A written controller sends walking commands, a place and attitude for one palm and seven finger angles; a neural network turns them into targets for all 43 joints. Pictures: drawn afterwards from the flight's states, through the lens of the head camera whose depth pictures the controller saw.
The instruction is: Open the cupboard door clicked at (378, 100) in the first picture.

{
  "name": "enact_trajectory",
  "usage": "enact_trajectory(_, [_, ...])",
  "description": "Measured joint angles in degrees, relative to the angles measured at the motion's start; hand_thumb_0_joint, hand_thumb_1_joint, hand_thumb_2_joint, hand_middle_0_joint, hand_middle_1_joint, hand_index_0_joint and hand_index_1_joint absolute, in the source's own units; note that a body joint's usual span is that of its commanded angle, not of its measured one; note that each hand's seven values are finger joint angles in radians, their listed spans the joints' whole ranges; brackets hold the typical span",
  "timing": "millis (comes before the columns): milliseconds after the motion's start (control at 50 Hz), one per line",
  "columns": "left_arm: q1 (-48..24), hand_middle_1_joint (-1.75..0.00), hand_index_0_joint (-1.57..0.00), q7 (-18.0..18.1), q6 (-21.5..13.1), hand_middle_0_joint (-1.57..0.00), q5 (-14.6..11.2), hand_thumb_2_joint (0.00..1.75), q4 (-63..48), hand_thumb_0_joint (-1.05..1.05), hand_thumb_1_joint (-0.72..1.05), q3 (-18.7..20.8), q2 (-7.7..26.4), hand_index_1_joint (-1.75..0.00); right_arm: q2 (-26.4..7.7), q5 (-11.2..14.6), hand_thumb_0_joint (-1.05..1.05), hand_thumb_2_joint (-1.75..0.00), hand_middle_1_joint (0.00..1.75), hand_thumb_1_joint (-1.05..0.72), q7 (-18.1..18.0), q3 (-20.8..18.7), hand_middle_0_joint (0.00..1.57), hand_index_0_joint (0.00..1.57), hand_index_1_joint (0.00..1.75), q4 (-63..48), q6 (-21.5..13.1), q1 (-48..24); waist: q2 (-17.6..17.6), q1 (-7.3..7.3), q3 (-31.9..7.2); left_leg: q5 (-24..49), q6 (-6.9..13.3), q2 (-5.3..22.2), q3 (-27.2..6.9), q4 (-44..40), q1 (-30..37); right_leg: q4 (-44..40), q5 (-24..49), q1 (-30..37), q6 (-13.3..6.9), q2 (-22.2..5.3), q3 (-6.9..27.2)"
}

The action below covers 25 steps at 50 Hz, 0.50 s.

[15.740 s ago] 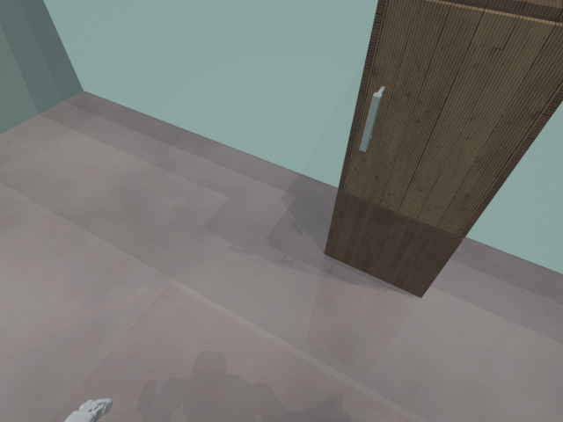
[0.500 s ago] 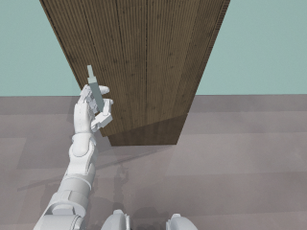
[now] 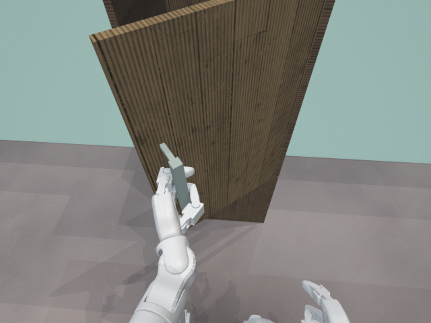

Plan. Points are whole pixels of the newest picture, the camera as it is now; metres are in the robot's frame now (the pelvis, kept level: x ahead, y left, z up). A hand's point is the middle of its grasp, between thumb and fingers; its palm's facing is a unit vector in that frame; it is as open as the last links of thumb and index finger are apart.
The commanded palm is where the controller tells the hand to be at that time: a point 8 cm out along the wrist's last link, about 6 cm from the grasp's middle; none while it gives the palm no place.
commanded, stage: pull the door open along its arc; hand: left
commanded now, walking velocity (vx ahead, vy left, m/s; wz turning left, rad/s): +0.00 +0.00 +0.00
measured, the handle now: (176, 180) +0.38 +0.09 +0.04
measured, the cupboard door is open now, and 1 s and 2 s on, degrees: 38 43 46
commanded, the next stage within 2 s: open thumb and fingers to let go in 0.14 s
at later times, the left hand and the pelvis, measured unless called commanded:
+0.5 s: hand (201, 215) +0.31 +0.04 +0.03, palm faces +0.31 -0.95 -0.05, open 7.4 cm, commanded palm +0.26 +0.06 +0.04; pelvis +0.00 -0.02 +0.00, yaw +2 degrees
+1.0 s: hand (200, 219) +0.30 +0.04 +0.03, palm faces +0.24 -0.97 -0.04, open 14.9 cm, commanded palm +0.25 +0.06 +0.04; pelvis -0.01 +0.00 -0.01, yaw +1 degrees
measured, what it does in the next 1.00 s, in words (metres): stands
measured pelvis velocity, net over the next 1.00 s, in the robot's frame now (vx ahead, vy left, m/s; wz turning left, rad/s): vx -0.01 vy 0.00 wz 0.02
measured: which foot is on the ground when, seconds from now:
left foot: down 0.00-1.00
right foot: down 0.00-1.00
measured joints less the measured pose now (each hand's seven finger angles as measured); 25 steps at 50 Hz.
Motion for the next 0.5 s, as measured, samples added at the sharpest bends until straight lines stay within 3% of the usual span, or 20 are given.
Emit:
enact_trajectory(200, [8.84, -1.31, -0.39, -2.08, 1.64, -0.30, -0.86, 0.74, -7.22, 0.01, 0.70, -6.94, 2.26, -1.34, -0.84, 0.65, 0.01, -0.90, 0.30, -0.91, 0.05, 0.11, 0.20, 0.20, 0.30, -0.04, -3.50, -0.59, 0.39, -0.92, 0.08, 0.40, -0.92, -0.12, -0.87, -1.50, 2.45, -0.78, -0.37, 2.39, -1.10, 0.07, -0.84])
enact_trajectory(360, [4.86, -1.32, -0.40, -0.82, 0.74, -0.35, -1.01, 0.78, -4.41, -0.01, 0.65, -3.90, 1.08, -1.34, -1.54, 0.40, 0.01, -0.90, 0.30, -0.91, -1.16, 0.09, 0.20, 0.20, 0.30, 0.42, -4.09, -2.93, 0.53, -0.07, 0.46, 0.15, -0.94, -0.66, -1.66, 0.13, 0.19, 1.42, -1.34, 0.24, -1.57, -0.37, -1.57])
enact_trajectory(500, [6.28, -1.31, -0.38, -1.03, 0.99, -0.36, -1.22, 0.70, -6.69, -0.01, 0.44, -2.90, 1.12, -1.30, -1.35, 0.45, 0.01, -0.90, 0.30, -0.91, -0.87, -0.31, 0.20, 0.20, 0.30, -0.01, -3.80, -1.82, 0.70, 0.90, 0.23, 0.23, -1.19, -1.03, -1.76, 0.03, -0.58, 1.75, -1.59, -0.63, -1.57, -0.70, -1.61])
